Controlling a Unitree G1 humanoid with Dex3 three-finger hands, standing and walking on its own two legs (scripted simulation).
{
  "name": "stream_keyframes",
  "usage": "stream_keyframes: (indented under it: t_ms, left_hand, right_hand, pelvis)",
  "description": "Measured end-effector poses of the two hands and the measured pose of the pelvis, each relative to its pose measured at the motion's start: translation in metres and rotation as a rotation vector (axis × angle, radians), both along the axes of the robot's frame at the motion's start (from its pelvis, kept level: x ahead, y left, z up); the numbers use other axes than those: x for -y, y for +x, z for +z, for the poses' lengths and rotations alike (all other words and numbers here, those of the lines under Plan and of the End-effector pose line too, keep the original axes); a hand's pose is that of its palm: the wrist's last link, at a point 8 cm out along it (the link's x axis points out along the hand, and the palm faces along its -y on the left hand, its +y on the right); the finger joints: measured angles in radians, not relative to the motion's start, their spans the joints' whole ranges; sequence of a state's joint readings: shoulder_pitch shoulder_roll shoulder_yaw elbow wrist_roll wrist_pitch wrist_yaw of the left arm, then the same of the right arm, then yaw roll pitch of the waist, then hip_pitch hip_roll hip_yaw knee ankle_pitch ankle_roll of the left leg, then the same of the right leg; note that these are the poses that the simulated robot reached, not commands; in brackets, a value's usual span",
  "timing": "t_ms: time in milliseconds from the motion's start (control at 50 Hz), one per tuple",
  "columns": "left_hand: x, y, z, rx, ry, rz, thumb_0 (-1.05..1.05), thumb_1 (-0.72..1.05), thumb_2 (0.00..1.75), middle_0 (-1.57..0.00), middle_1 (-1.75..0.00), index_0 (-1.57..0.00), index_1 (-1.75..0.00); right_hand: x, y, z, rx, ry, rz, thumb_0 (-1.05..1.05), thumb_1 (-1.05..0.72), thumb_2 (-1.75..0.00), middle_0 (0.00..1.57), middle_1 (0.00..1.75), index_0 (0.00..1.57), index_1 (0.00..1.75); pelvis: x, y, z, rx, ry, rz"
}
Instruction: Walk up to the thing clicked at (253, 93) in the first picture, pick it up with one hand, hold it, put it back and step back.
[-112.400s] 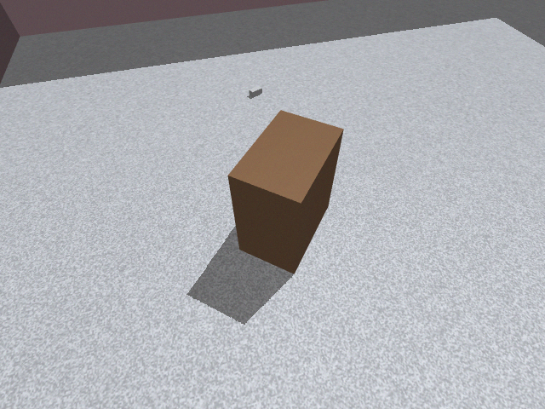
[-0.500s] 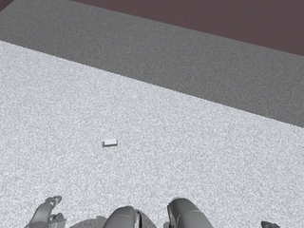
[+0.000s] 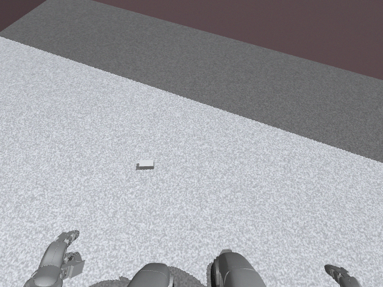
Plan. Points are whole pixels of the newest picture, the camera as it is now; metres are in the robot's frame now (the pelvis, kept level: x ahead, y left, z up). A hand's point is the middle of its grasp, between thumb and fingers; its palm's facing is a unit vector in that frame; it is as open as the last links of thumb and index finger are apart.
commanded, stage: step back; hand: left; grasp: from above
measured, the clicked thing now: (146, 164) +0.68 +0.28 -0.73
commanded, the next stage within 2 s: none
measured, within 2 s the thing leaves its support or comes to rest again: neither
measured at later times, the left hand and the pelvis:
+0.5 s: hand out of the picture -0.10 +0.21 -0.12, palm faces -0.03 -0.90 -0.43, open 7.4 cm; pelvis -0.16 -0.06 +0.01, yaw -3 degrees
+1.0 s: hand out of the picture -0.25 +0.21 -0.14, palm faces +0.04 -0.92 -0.38, open 7.4 cm; pelvis -0.34 -0.06 +0.01, yaw +1 degrees
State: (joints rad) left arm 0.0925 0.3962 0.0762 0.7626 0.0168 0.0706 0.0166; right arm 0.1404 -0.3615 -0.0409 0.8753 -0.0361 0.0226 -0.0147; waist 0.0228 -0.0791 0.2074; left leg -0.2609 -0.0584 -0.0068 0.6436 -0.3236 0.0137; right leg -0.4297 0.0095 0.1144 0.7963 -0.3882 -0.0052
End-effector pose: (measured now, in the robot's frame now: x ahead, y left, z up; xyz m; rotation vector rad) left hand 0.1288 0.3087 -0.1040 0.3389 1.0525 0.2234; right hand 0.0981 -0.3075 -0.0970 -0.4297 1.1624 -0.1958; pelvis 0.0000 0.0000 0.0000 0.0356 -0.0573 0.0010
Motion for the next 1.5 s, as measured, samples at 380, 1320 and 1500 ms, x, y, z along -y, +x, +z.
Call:
stream_keyframes:
  t_ms: [380, 1320, 1500]
  left_hand:
    - [0.041, -0.187, -0.002, -0.190, 0.043, 0.004, 0.00, 0.91, 0.90, -0.20, -0.30, -0.20, -0.30]
    - [0.075, -0.519, 0.030, -0.191, 0.070, 0.116, 0.01, 0.90, 0.90, -0.21, -0.30, -0.20, -0.30]
    - [0.047, -0.516, 0.010, -0.166, 0.034, 0.116, 0.00, 0.90, 0.90, -0.20, -0.30, -0.20, -0.30]
  right_hand:
    - [0.059, -0.111, -0.012, 0.110, 0.023, -0.046, 0.00, -0.90, -0.90, 0.21, 0.30, 0.20, 0.30]
    - [0.081, -0.421, -0.018, -0.050, 0.105, -0.020, 0.00, -0.91, -0.90, 0.20, 0.30, 0.20, 0.30]
    - [0.055, -0.433, -0.011, -0.049, 0.085, 0.006, 0.01, -0.91, -0.90, 0.20, 0.30, 0.20, 0.30]
  pelvis:
    - [0.046, -0.131, -0.008, 0.011, -0.077, -0.048]
    - [0.083, -0.396, 0.015, -0.014, -0.018, 0.016]
    - [0.062, -0.406, 0.008, -0.005, 0.003, 0.048]
